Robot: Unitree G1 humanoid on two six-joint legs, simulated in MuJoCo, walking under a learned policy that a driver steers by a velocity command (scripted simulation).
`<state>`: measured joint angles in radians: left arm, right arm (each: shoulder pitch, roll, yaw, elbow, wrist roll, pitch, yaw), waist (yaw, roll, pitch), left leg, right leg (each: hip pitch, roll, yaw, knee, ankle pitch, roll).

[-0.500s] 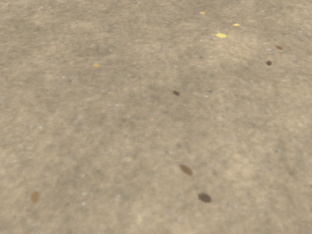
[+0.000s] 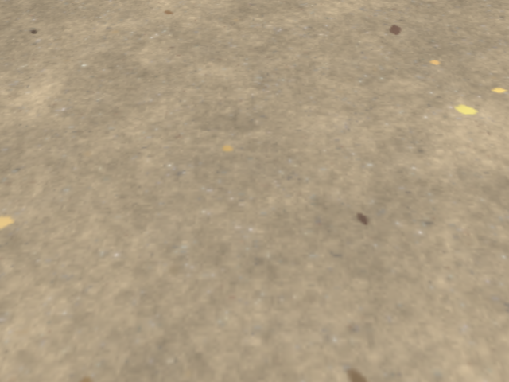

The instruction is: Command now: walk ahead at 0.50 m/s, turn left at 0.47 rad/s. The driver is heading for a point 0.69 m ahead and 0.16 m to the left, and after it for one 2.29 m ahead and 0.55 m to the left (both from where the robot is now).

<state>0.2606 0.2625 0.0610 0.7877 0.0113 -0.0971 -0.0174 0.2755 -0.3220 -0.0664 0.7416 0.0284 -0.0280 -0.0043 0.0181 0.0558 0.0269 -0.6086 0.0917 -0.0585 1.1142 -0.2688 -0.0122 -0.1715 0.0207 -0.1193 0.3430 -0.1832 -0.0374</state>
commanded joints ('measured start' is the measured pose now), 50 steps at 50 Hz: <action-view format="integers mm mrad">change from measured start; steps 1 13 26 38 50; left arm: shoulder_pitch -71 8 -123 -260 -91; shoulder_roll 128 255 122 148 126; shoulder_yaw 33 72 11 16 4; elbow -50 8 -104 -144 -31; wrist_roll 2 -47 7 -14 2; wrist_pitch -28 42 4 -33 -7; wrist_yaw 9 28 17 -19 -4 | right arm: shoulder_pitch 20 -124 2 105 36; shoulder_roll -27 -75 -133 -122 -6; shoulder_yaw -8 -30 -44 -41 4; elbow -71 -189 -158 -59 -98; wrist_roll -7 -11 -19 -12 -32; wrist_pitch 2 4 -41 -17 -5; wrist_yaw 1 60 3 -9 -18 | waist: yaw -29 -34 -14 -60 -46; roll -119 -133 -23 78 -163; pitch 11 -25 -51 -6 -97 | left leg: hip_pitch -79 126 402 541 122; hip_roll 51 -89 53 88 -38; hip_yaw -51 160 -244 -301 -6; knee -73 -479 -889 -734 -194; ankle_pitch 132 74 361 308 -60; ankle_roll -14 122 304 201 -36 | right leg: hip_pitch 21 269 -452 -275 -2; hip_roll -282 -307 -111 -33 -222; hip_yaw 140 -83 182 153 257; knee -218 90 590 126 -56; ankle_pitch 219 763 5 132 773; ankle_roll -169 -73 100 15 -194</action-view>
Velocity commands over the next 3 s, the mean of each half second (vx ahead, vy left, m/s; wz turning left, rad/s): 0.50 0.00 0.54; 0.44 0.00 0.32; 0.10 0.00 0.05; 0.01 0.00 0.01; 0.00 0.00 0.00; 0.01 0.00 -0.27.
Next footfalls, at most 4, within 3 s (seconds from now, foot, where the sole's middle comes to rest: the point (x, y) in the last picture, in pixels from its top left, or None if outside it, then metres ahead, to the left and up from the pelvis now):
0.30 left None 0.31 0.17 -0.78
0.80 right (257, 327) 0.64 0.06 -0.78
1.22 left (163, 324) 0.65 0.32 -0.78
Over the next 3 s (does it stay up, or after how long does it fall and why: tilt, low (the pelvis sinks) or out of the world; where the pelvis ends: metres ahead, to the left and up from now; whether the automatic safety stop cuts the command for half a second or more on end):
stays up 0.59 0.16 -0.01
